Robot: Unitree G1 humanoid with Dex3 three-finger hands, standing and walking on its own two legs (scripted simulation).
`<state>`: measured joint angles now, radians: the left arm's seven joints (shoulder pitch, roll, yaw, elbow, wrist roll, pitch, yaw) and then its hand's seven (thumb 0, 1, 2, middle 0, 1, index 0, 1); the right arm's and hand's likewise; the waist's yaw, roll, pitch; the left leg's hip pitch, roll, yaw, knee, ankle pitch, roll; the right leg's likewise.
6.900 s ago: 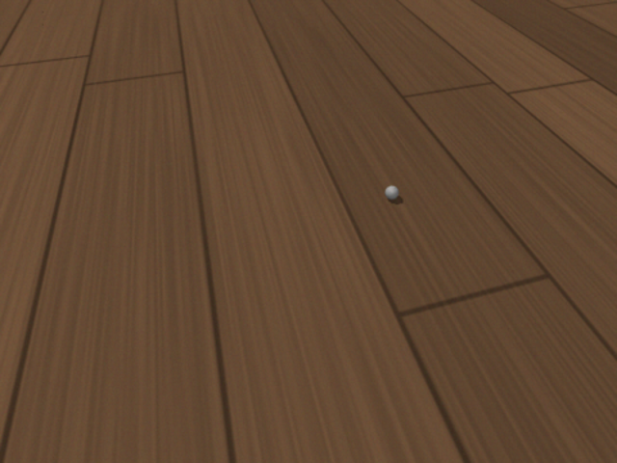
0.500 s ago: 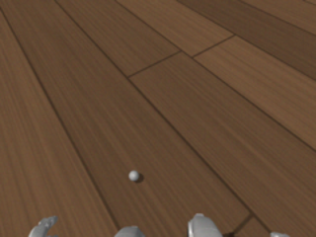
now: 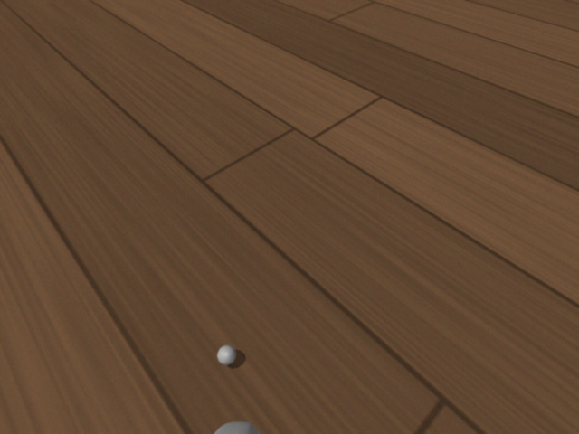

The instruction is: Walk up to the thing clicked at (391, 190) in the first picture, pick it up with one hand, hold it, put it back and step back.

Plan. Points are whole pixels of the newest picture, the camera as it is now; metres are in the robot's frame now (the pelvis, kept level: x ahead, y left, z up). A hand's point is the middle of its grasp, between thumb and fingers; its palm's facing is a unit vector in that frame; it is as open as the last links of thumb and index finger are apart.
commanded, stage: walk up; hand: left
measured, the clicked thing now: (226, 355) +0.47 +0.24 -0.73
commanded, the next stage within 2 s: none
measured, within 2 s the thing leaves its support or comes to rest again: neither
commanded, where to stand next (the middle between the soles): +0.12 +0.00 m, yaw +1 degrees
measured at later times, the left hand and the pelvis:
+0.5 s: hand out of the picture +0.04 +0.27 -0.16, palm faces -0.01 -0.93 -0.36, open 7.4 cm; pelvis +0.00 +0.00 -0.01, yaw +0 degrees
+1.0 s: hand out of the picture +0.13 +0.32 -0.17, palm faces -0.01 -0.94 -0.35, open 7.4 cm; pelvis +0.08 +0.04 -0.01, yaw +1 degrees
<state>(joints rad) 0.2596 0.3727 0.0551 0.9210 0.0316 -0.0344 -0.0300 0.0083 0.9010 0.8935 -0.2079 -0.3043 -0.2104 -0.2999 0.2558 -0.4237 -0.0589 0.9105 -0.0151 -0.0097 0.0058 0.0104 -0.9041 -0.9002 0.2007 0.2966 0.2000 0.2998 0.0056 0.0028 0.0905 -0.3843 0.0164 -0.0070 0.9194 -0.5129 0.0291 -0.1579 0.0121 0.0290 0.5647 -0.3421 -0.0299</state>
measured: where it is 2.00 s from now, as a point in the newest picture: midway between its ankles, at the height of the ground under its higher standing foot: outside the picture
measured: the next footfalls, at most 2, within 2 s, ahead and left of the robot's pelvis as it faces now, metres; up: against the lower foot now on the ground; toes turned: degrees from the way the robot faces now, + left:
left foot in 0.16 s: +0.14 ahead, +0.13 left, +0.00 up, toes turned +2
left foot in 0.78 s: +0.19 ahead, +0.16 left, +0.00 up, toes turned +3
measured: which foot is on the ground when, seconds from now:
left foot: up 0.00-0.14, down 0.16-0.48, up 0.50-0.76, down 0.78-1.00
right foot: down 0.00-0.80, up 0.82-1.00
